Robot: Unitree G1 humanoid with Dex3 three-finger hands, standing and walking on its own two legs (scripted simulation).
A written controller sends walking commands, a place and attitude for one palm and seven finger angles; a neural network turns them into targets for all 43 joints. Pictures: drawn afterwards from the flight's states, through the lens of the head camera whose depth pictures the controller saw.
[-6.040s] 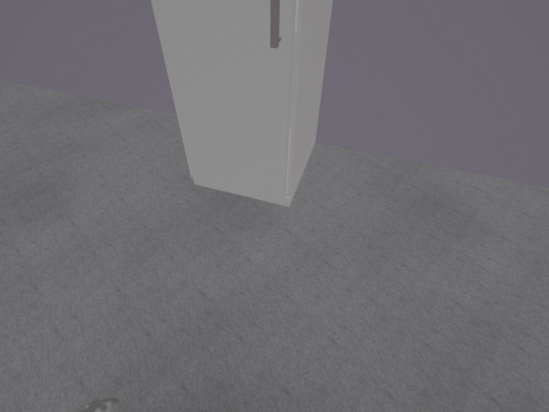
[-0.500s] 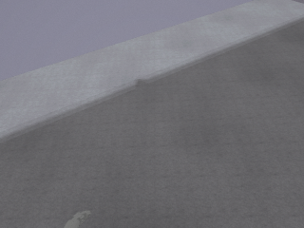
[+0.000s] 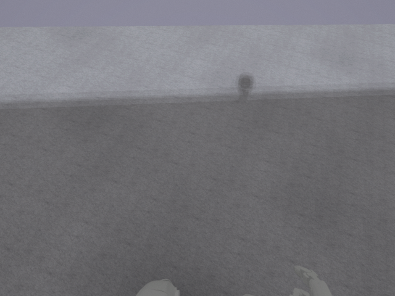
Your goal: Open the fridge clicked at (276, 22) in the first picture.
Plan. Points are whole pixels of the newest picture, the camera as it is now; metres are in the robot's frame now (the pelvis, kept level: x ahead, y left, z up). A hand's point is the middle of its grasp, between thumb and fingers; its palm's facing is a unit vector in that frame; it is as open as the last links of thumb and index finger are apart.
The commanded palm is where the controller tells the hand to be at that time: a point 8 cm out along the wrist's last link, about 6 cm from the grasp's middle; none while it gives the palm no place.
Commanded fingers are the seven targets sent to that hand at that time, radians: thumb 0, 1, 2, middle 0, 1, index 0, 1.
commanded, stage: turn to face it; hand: right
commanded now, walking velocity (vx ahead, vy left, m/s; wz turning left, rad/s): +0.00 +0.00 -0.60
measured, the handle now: out of the picture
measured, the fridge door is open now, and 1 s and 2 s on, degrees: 0 0 0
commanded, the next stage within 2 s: none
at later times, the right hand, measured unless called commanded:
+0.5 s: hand out of the picture +0.08 -0.25 -0.17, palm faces +0.24 +0.95 -0.21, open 7.4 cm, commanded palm none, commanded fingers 0.00 -0.90 -0.90 0.20 0.30 0.20 0.30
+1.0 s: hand out of the picture +0.08 -0.19 -0.12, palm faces +0.50 +0.82 -0.28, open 7.4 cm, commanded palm none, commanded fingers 0.00 -0.90 -0.90 0.20 0.30 0.20 0.30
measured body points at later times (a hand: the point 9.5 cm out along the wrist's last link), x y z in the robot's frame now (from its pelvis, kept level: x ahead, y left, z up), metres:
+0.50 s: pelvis +0.06 -0.04 +0.01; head +0.10 -0.08 +0.46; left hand +0.16 +0.19 -0.12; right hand +0.07 -0.30 -0.15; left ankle +0.03 +0.11 -0.64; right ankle +0.06 -0.12 -0.72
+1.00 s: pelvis +0.07 +0.03 +0.02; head +0.10 +0.05 +0.47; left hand +0.26 +0.24 -0.14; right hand +0.05 -0.23 -0.10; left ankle +0.12 +0.14 -0.72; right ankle +0.02 -0.09 -0.65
